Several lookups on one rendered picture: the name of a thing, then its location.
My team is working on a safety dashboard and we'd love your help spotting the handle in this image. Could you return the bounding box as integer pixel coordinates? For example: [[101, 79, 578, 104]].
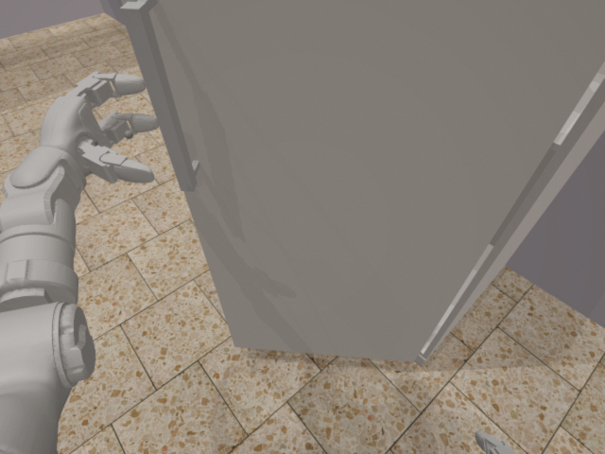
[[120, 0, 200, 192]]

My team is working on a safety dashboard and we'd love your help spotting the robot right hand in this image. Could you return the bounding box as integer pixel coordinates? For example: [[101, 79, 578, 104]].
[[475, 430, 516, 454]]

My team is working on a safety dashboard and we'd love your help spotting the robot left hand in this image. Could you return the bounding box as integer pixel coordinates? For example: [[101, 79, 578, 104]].
[[39, 71, 159, 183]]

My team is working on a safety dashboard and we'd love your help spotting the left robot forearm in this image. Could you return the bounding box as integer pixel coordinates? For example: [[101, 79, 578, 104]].
[[0, 147, 87, 313]]

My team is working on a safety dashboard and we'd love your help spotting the left robot upper arm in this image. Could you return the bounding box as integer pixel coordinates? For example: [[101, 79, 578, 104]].
[[0, 302, 95, 454]]

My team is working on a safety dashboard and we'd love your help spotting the fridge door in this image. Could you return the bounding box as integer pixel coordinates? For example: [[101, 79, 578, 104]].
[[121, 0, 605, 362]]

